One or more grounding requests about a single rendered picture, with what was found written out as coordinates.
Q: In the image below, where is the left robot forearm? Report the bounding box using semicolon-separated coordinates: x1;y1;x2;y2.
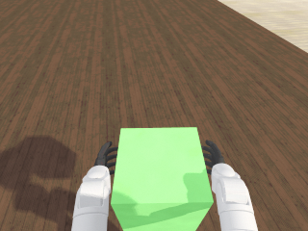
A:
71;166;111;231

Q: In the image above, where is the right robot hand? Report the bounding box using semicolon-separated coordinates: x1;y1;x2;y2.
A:
201;140;225;175

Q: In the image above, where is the right robot forearm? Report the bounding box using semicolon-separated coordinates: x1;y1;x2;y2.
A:
211;163;258;231

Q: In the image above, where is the carton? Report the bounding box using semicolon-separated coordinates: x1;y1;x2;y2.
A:
111;127;214;231

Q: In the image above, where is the left robot hand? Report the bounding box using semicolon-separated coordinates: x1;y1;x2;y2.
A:
94;141;118;175

